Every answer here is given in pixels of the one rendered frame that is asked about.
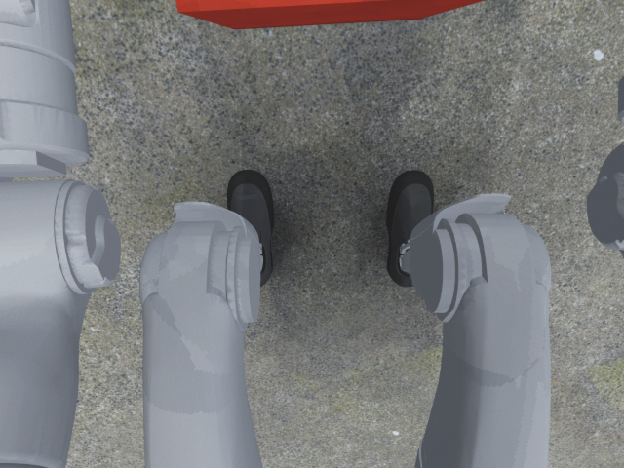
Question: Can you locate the robot left forearm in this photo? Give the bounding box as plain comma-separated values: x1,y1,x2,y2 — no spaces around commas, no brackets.
0,0,90,182

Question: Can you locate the robot right shin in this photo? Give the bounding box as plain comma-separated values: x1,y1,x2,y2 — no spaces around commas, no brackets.
399,193,551,299

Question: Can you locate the robot left upper arm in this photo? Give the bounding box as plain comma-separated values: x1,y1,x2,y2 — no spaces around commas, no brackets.
0,179,121,468

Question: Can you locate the carton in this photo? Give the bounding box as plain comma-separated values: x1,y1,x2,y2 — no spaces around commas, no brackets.
176,0,485,29

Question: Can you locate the right robot foot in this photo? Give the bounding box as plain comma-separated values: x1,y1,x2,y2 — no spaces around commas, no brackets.
386,171,434,287

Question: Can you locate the robot right upper arm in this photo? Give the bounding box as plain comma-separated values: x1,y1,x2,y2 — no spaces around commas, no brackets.
587,141,624,257

